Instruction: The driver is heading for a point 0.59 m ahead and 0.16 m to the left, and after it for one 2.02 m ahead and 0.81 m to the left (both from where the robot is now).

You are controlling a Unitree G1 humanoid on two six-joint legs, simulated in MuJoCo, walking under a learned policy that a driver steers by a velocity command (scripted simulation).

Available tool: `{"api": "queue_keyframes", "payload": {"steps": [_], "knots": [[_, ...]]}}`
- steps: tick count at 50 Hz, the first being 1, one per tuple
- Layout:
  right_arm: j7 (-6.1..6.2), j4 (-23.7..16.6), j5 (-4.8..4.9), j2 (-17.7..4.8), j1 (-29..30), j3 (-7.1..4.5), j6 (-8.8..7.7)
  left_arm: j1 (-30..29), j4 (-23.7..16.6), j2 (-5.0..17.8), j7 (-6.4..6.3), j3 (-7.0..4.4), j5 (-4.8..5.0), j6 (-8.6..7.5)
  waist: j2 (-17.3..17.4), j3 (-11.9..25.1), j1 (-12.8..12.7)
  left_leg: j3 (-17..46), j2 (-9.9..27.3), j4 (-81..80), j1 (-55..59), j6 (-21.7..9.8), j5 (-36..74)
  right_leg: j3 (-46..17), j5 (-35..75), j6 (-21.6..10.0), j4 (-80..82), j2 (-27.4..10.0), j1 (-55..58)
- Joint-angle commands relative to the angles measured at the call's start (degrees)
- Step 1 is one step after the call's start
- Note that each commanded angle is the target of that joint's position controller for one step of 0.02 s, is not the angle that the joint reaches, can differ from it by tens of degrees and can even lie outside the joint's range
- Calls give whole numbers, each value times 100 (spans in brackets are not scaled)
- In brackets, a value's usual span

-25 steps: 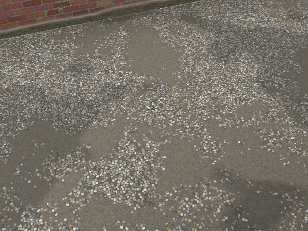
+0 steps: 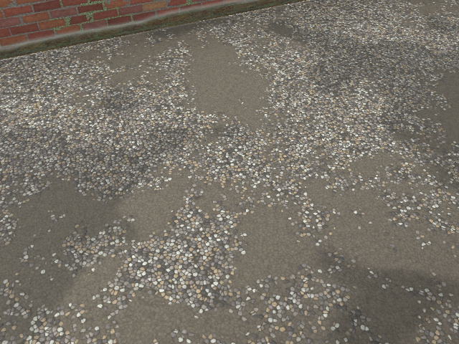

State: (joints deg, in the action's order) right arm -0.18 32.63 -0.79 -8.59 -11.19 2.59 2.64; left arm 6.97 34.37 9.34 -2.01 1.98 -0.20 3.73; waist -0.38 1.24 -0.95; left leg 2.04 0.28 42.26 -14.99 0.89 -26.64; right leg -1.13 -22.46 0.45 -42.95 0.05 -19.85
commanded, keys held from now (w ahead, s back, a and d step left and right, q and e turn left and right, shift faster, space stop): w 1.00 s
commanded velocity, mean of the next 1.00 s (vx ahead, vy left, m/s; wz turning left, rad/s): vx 0.50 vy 0.00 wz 0.00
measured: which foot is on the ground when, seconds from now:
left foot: down 0.00-1.00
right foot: down 0.00-1.00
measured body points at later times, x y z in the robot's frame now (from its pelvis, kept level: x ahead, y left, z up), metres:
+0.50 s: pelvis +0.00 +0.00 +0.00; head -0.01 +0.00 +0.45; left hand +0.19 +0.21 -0.08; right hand +0.17 -0.20 -0.09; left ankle -0.04 +0.13 -0.71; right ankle +0.00 -0.13 -0.71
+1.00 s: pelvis +0.00 +0.00 +0.00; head -0.01 +0.01 +0.45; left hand +0.19 +0.21 -0.08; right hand +0.17 -0.20 -0.09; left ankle -0.04 +0.13 -0.71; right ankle +0.00 -0.13 -0.71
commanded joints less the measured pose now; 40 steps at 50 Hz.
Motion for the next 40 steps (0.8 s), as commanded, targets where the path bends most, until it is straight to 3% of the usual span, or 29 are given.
{"api": "queue_keyframes", "payload": {"steps": [1,3,4,5,6,8,9,10,11,13,14,15,16,19,20,21,22,25,26,27,28,30,31,32,34,35,36,37,40], "knots": [[17,-444,7,-415,189,-138,-116,-272,-481,376,-39,-97,-22,-105,122,592,24,29,5,-618,174,-232,1328,2,1126,-186,694,-68,217],[9,-613,-6,-392,554,-88,-66,-709,-610,368,17,-108,24,-92,55,-26,-53,122,87,-603,-155,-215,2281,113,2019,-185,478,-92,-101],[13,-577,-32,-495,459,-137,-47,-530,-560,336,37,-107,-49,-117,154,289,-75,164,127,-543,15,-239,2518,147,2201,-197,426,-85,30],[22,-438,1,-423,107,-144,-101,-178,-440,390,-31,-100,-33,-119,89,729,40,-7,-7,-572,245,-210,1384,26,1208,-179,664,-68,260],[9,-471,14,-313,224,-97,-114,-409,-497,414,-45,-103,8,-92,-30,326,60,-33,-46,-622,43,-198,1191,-43,1016,-180,778,-81,68],[-4,-471,13,-305,292,-94,-142,-499,-549,432,-56,-101,24,-59,-56,161,49,-25,-60,-609,-25,-215,1116,-120,900,-205,867,-115,-21],[3,-607,-9,-400,557,-92,-81,-713,-620,374,15,-104,37,-79,56,-57,-52,101,65,-574,-165,-210,2242,90,1992,-195,506,-108,-126],[9,-572,-34,-500,446,-136,-56,-520,-568,341,37,-102,-42,-105,168,247,-75,160,121,-534,-12,-235,2509,147,2157,-197,422,-85,-17],[19,-423,-4,-432,75,-142,-111,-157,-441,385,-31,-96,-39,-118,119,729,38,18,12,-583,244,-220,1409,34,1139,-182,645,-56,237],[1,-465,15,-309,265,-91,-138,-467,-535,412,-54,-99,14,-80,-2,227,48,10,-30,-652,-17,-225,1157,-63,911,-188,799,-81,21],[8,-605,-2,-404,562,-93,-81,-710,-615,362,14,-104,26,-98,85,-26,-55,134,86,-597,-163,-230,2275,113,2014,-188,468,-99,-89],[14,-582,-24,-503,470,-139,-51,-521,-565,341,35,-103,-42,-113,177,240,-77,163,119,-538,-33,-243,2508,160,2198,-186,417,-89,-3],[22,-430,0,-419,97,-137,-101,-165,-440,381,-33,-93,-35,-116,108,699,38,7,3,-577,208,-218,1387,39,1173,-177,642,-67,225],[-4,-466,15,-306,282,-93,-145,-479,-548,424,-57,-96,19,-63,-37,161,46,-12,-54,-613,-46,-224,1125,-96,902,-198,840,-109,-20],[4,-605,-9,-399,548,-91,-84,-695,-619,367,14,-100,33,-83,64,-57,-53,113,68,-572,-184,-218,2253,105,1995,-190,484,-107,-130],[11,-569,-35,-499,437,-134,-58,-504,-565,336,35,-98,-45,-109,168,245,-75,168,122,-530,-31,-241,2518,157,2166,-194,406,-86,-22],[20,-419,-4,-432,64,-140,-113,-141,-439,379,-33,-91,-41,-122,121,729,38,22,12,-577,224,-225,1411,46,1150,-179,630,-59,236],[-2,-463,17,-313,276,-94,-148,-468,-547,421,-58,-95,17,-67,-12,158,42,4,-46,-622,-56,-234,1154,-76,915,-193,815,-101,-15],[6,-602,-7,-404,542,-92,-85,-683,-617,365,12,-99,31,-87,77,-62,-55,125,75,-576,-194,-227,2287,119,2009,-186,464,-102,-128],[12,-567,-34,-503,430,-134,-58,-493,-563,335,33,-97,-48,-111,174,240,-76,176,127,-528,-39,-249,2552,167,2181,-190,393,-84,-23],[21,-415,-4,-434,54,-140,-112,-128,-436,376,-34,-89,-44,-123,126,733,37,26,14,-573,220,-230,1441,57,1172,-177,614,-58,242],[3,-457,13,-306,243,-89,-140,-441,-530,402,-57,-93,11,-85,-3,237,49,10,-34,-637,-36,-230,1176,-42,946,-185,771,-84,27],[10,-599,-6,-397,542,-91,-81,-688,-610,353,11,-99,24,-101,76,-20,-52,132,81,-578,-180,-234,2291,129,2045,-186,444,-102,-90],[14,-432,3,-413,147,-133,-121,-228,-483,375,-45,-84,-27,-96,111,532,28,23,-11,-579,97,-234,1339,21,1140,-184,671,-79,158],[10,-596,-17,-394,500,-87,-77,-659,-604,357,13,-99,13,-101,59,-3,-46,139,90,-576,-175,-229,2328,138,2024,-184,432,-90,-111],[15,-561,-37,-499,417,-135,-56,-488,-554,329,32,-97,-55,-126,159,293,-68,179,131,-519,-17,-254,2562,172,2211,-194,384,-87,6],[24,-422,1,-429,66,-141,-109,-133,-434,379,-36,-90,-40,-129,108,739,42,7,-1,-551,208,-225,1422,59,1228,-175,616,-72,252],[11,-456,14,-316,188,-94,-120,-364,-490,402,-49,-93,3,-101,-7,339,60,-21,-43,-603,6,-212,1222,-5,1044,-174,726,-82,65],[-6,-458,11,-305,256,-91,-150,-451,-549,431,-60,-90,20,-51,-40,110,48,-19,-64,-582,-90,-225,1156,-91,897,-198,838,-119,-77]]}}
